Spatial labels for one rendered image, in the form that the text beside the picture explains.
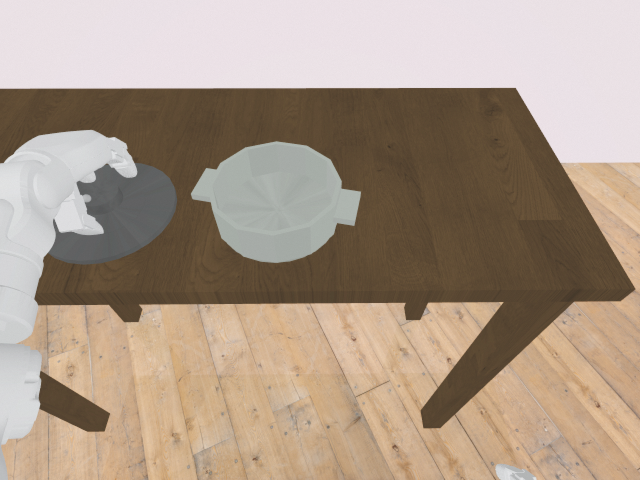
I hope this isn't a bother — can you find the table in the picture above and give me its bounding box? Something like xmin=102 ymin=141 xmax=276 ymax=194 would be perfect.
xmin=0 ymin=88 xmax=635 ymax=432

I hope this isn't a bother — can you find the left robot forearm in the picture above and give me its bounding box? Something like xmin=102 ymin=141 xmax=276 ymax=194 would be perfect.
xmin=0 ymin=149 xmax=74 ymax=344

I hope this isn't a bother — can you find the pot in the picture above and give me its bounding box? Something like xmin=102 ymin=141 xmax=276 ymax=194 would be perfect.
xmin=191 ymin=141 xmax=361 ymax=263

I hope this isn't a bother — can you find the lid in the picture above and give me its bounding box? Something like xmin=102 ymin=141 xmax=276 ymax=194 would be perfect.
xmin=48 ymin=163 xmax=177 ymax=265

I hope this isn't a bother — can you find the knob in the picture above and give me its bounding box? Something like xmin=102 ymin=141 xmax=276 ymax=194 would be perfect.
xmin=80 ymin=179 xmax=123 ymax=215

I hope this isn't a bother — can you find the left robot hand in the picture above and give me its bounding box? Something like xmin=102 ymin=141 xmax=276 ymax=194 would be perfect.
xmin=14 ymin=130 xmax=137 ymax=235

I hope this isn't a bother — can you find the robot left upper arm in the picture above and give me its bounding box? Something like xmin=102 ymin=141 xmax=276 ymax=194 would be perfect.
xmin=0 ymin=343 xmax=42 ymax=480

